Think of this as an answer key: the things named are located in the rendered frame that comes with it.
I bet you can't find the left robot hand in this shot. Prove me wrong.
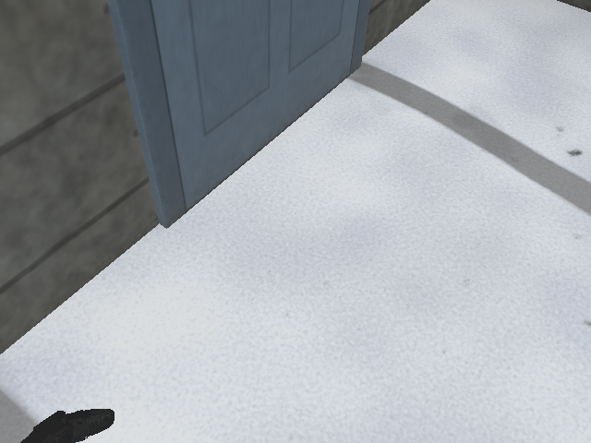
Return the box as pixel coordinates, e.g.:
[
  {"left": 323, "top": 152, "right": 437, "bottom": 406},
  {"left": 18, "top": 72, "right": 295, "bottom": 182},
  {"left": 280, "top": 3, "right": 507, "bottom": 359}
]
[{"left": 20, "top": 409, "right": 115, "bottom": 443}]

